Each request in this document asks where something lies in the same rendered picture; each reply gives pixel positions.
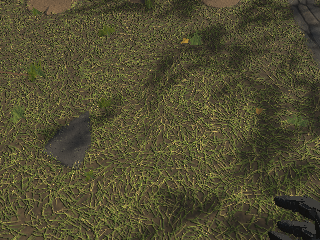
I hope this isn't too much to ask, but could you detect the robot right hand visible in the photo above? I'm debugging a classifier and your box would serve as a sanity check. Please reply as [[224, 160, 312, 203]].
[[268, 195, 320, 240]]

